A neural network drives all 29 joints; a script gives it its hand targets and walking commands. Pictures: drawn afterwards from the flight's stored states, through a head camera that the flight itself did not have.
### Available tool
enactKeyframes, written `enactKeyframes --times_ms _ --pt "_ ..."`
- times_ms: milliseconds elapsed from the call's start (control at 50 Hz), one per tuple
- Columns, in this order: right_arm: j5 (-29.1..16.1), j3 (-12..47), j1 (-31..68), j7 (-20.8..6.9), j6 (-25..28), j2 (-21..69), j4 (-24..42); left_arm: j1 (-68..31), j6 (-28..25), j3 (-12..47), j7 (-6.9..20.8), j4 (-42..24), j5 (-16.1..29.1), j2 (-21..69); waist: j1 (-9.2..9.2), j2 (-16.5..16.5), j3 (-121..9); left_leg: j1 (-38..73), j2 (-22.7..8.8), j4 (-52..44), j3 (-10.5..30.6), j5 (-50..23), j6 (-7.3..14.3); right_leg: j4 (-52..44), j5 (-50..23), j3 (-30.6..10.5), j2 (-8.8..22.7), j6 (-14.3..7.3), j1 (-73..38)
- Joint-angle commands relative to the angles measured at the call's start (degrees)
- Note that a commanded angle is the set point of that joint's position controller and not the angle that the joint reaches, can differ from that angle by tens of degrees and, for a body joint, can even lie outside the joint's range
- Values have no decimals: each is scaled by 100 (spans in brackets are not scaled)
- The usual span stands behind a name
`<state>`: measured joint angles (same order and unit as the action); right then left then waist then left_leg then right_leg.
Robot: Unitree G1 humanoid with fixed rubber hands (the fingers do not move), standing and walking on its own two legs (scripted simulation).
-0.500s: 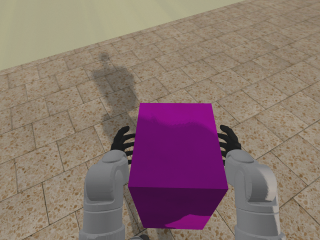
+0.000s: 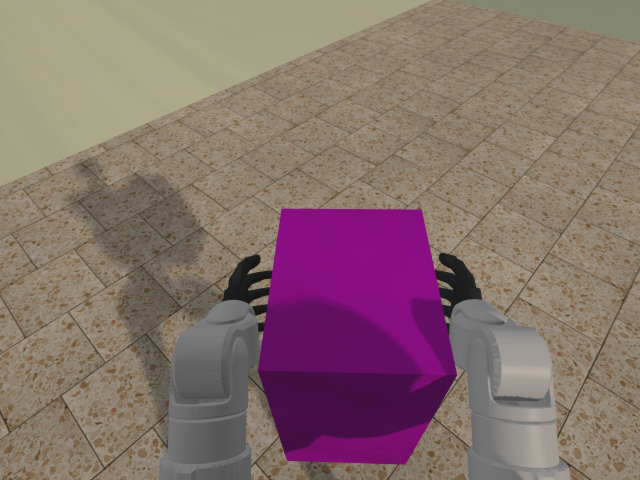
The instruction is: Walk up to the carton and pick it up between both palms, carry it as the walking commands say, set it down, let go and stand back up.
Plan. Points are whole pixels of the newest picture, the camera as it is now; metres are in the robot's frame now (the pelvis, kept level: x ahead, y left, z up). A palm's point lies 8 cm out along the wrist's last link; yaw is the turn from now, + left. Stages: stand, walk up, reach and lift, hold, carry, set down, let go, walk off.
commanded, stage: carry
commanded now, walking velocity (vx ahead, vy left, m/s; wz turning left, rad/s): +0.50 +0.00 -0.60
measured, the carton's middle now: (348, 346) +0.29 +0.00 +0.02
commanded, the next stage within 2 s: none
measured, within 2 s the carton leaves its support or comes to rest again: neither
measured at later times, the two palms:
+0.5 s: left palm (329, 147) +0.63 +0.03 +0.09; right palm (483, 170) +0.55 -0.22 +0.10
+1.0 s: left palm (443, 88) +0.89 -0.23 +0.07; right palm (567, 120) +0.75 -0.45 +0.07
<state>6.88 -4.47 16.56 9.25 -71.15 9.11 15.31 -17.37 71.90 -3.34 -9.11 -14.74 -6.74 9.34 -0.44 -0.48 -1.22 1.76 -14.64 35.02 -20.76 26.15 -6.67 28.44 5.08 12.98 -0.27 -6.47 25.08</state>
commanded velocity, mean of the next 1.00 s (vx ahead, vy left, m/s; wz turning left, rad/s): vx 0.50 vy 0.00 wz -0.60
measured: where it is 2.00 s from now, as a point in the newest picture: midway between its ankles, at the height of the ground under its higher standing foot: (492, 284)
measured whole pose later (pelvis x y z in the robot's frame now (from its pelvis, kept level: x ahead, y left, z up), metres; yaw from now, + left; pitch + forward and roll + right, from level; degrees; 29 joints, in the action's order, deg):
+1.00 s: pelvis +0.57 -0.18 +0.01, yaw -34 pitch +2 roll -2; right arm 7.4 -6.2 18.2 8.4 -69.9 9.6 10.0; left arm -17.9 71.1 -4.3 -9.0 -10.8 -7.7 9.6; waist -2.1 -2.2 1.5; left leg -19.8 -9.9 70.8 -2.8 26.1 -3.6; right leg 29.4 10.2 10.6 -3.8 -7.4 22.2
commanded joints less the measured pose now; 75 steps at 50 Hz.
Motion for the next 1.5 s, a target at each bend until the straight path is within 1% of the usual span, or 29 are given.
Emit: enactKeyframes --times_ms 0,20,80,140,240,360,380,400,420,440,500,620,740,840,860,880,900,920,960,1000,1060,1220,1280,1300,1320,1340,1360,1400,1480 --pt "-2262 3676 2429 -1644 19 5904 119 -2390 -116 3743 1683 -58 2417 5773 -19 1741 -2322 -3602 1152 4159 633 261 97 -1057 -287 -4192 1684 -1311 -4171" --pt "-2293 3618 2354 -1636 41 5967 -122 -2475 -129 3672 1712 -53 2423 5791 -49 1227 -2538 -4359 1007 4556 1728 496 220 -1198 -972 -4518 1923 -1530 -4766" --pt "-2513 3797 2736 -1577 270 6449 20 -2849 -322 3734 1734 -291 2552 6215 -27 125 -2269 -4136 408 3167 2253 -6 443 -961 -1731 -3043 1598 -915 -3688" --pt "-2510 3835 2572 -1406 434 6675 367 -2918 -456 3840 1685 -763 2676 6186 -3 424 -2360 -3525 730 2108 1878 -288 368 -1248 -1119 -2512 1361 -834 -3094" --pt "-2389 3848 2181 -1303 411 6426 560 -2399 -447 3740 1587 -928 2482 5814 -35 727 -2082 -3591 953 686 1608 -1684 271 -1166 -1965 -2074 1063 -604 -3178" --pt "-2390 3761 2089 -1439 198 6138 403 -2066 -287 3662 1518 -611 2236 5693 19 519 -1930 -1607 1272 -1366 1025 -2327 515 -130 -2271 -1528 657 -152 -2229" --pt "-2381 3751 2017 -1462 175 6139 345 -2052 -257 3680 1509 -587 2217 5688 105 155 -2267 -128 1015 -1518 1091 -2331 593 775 -1672 -1293 429 26 -1238" --pt "-2315 3710 1875 -1474 157 6098 280 -2113 -213 3742 1521 -644 2221 5687 173 -563 -2813 1047 -307 -1701 2476 -1063 733 2040 -157 -1090 136 192 -245" --pt "-2212 3581 1778 -1463 166 6095 -57 -2240 -150 3820 1540 -706 2238 5641 72 -1886 -2800 1970 -1735 -2072 4679 -1656 1410 3277 2280 -869 -443 333 1415" --pt "-2239 3578 1831 -1442 203 6127 -131 -2491 -134 3873 1559 -758 2302 5478 94 -1731 -2981 1925 -1769 -1877 4615 -1944 1679 3996 2190 -1373 149 281 1534" --pt "-2418 3673 2389 -1467 280 6349 232 -2943 -173 4017 1675 -711 2574 5782 154 -480 -2375 972 -1200 -2101 2945 -2045 1268 3719 1500 -1404 673 338 1469" --pt "-2460 3649 2327 -1516 197 6272 254 -2651 -175 3962 1545 -646 2490 5855 172 -826 -1756 1094 -816 -2297 1248 -3089 1066 2486 717 -735 564 483 1724" --pt "-2451 3619 2427 -1632 85 6115 213 -2637 -108 3880 1525 -455 2435 5834 119 -1047 -1166 978 -574 -2196 215 -4058 851 1047 -233 -172 390 404 1169" --pt "-2413 3644 2340 -1654 39 6055 234 -2658 -92 3922 1576 -408 2500 5903 -38 -1398 -1697 759 -289 370 -339 -6674 483 -29 -147 475 -596 76 -1204" --pt "-2389 3635 2389 -1661 45 6005 252 -2735 -84 3972 1609 -453 2547 5983 -180 -1032 -1918 -65 -68 1816 -342 -5745 388 -410 -226 287 -621 -32 -2292" --pt "-2339 3601 2456 -1678 42 5999 203 -2755 -55 3944 1667 -437 2574 5936 -149 -144 -1586 -1627 270 2991 177 -2284 329 -571 -119 -1210 321 -326 -2919" --pt "-2306 3569 2457 -1683 -5 6145 97 -2559 -24 3736 1715 -153 2466 5783 37 1669 -2399 -3668 1168 4518 820 519 72 -785 -1189 -4282 1696 -1446 -4456" --pt "-2283 3509 2276 -1643 19 6157 -287 -2624 -39 3718 1756 -122 2473 5796 -35 1093 -2580 -4482 1028 4833 1781 604 193 -1081 -1343 -4448 1831 -1602 -4930" --pt "-2352 3650 2557 -1594 178 6419 -230 -2757 -190 3671 1798 -6 2447 6135 5 224 -2250 -4383 438 3969 2279 -58 441 -876 -2054 -3387 1638 -1135 -4065" --pt "-2469 3776 2773 -1508 372 6707 166 -2963 -357 3716 1812 -417 2573 6334 43 215 -2354 -3660 504 2817 2115 -311 421 -1097 -1634 -2632 1353 -901 -3270" --pt "-2458 3853 2495 -1350 477 6729 489 -2855 -474 3758 1727 -804 2631 6177 27 510 -2340 -3715 766 1939 1836 -588 343 -1264 -1077 -2470 1220 -895 -3224" --pt "-2408 3879 2042 -1390 280 6243 525 -2114 -333 3648 1587 -853 2253 5694 -27 706 -1779 -3376 1131 -389 1444 -2247 368 -945 -2749 -2008 835 -481 -3073" --pt "-2424 3833 2058 -1467 174 6154 428 -1990 -262 3667 1560 -697 2204 5736 44 455 -1964 -1651 1355 -1551 929 -2524 459 -53 -2886 -1586 534 -194 -2410" --pt "-2405 3826 1974 -1487 161 6174 336 -2019 -240 3712 1555 -692 2210 5745 157 124 -2354 -105 1060 -1585 999 -2518 540 831 -2202 -1403 351 -11 -1391" --pt "-2357 3793 1900 -1503 150 6128 264 -2148 -200 3791 1566 -771 2240 5760 226 -483 -2990 1123 -287 -1593 2455 -1376 760 2037 -534 -1249 89 159 -354" --pt "-2289 3643 1887 -1496 163 6118 -75 -2313 -116 3964 1584 -870 2314 5710 117 -1954 -3108 2193 -1687 -1968 4714 -1815 1503 3285 2154 -1080 -530 335 1336" --pt "-2325 3643 1917 -1477 186 6181 -139 -2545 -95 4002 1605 -932 2363 5568 142 -1576 -3156 1991 -1647 -1842 4528 -2154 1656 4004 2066 -1507 20 353 1379" --pt "-2383 3713 2160 -1472 228 6358 46 -2817 -119 4029 1707 -811 2548 5722 222 -568 -2771 1344 -1254 -1892 3315 -2602 1398 3890 1621 -1548 429 375 1455" --pt "-2485 3758 2425 -1455 241 6395 338 -2736 -131 3993 1671 -731 2596 5935 216 -703 -2232 884 -975 -2166 1967 -2556 1185 3008 1186 -1173 541 504 1550"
